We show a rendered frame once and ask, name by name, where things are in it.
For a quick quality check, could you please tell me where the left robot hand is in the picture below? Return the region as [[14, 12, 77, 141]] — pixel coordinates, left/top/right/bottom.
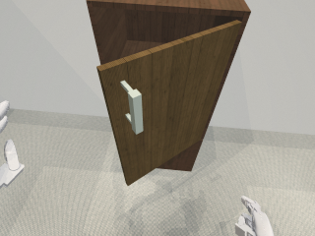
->
[[0, 100, 25, 189]]

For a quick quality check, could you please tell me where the handle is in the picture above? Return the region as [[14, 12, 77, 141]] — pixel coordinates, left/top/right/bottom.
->
[[120, 81, 144, 135]]

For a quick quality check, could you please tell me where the right robot hand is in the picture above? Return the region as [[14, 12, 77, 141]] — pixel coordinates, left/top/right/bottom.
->
[[235, 196, 275, 236]]

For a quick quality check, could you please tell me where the cupboard door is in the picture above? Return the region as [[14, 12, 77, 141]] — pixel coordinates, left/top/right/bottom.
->
[[96, 20, 242, 186]]

